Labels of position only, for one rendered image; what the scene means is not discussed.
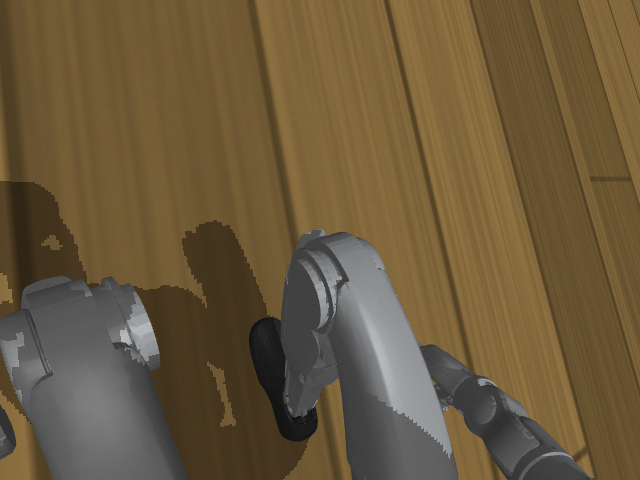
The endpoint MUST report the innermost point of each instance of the right robot hand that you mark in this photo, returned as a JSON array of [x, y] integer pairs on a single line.
[[446, 371]]

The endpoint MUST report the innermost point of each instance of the left robot arm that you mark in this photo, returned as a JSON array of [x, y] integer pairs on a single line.
[[7, 436]]

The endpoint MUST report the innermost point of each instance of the right robot foot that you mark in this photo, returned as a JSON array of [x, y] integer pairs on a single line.
[[269, 362]]

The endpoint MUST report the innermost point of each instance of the right robot arm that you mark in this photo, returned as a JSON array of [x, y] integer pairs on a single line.
[[521, 448]]

